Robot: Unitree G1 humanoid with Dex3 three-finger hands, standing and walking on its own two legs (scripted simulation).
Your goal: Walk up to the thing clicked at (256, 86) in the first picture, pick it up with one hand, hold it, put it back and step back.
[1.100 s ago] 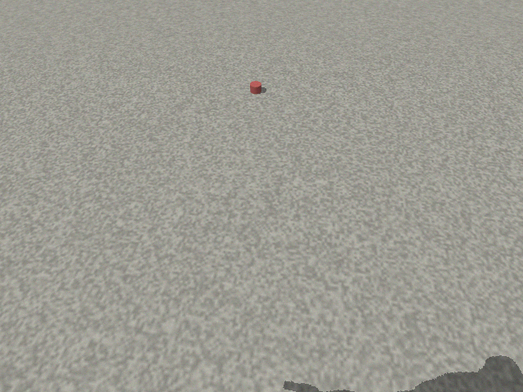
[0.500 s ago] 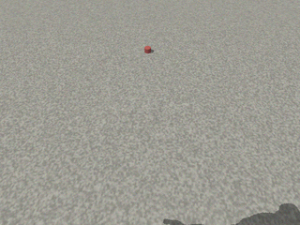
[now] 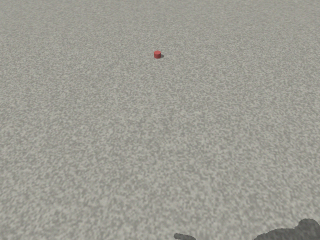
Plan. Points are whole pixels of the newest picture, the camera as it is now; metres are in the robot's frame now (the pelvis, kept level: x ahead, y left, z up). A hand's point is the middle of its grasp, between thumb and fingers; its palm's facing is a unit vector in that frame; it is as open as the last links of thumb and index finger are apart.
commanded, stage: stand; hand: left
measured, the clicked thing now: (157, 54) +2.02 +0.09 -0.76
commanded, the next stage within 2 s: walk up in 0.02 s
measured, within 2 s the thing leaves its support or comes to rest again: neither
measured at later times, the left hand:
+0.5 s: hand (85, 231) +0.16 +0.23 -0.13, palm faces +0.01 -0.92 -0.40, open 7.4 cm
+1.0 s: hand (116, 132) +0.50 +0.20 -0.14, palm faces -0.11 -0.94 -0.33, open 7.4 cm
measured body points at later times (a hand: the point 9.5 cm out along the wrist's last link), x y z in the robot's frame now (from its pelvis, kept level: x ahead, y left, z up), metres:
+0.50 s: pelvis +0.13 -0.06 -0.01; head +0.14 -0.08 +0.44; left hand +0.16 +0.28 -0.11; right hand +0.22 -0.39 -0.13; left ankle +0.20 +0.08 -0.70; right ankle +0.05 -0.15 -0.75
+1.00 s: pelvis +0.41 -0.07 -0.01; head +0.42 -0.07 +0.44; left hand +0.51 +0.25 -0.12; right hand +0.47 -0.40 -0.11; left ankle +0.39 +0.05 -0.75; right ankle +0.54 -0.25 -0.71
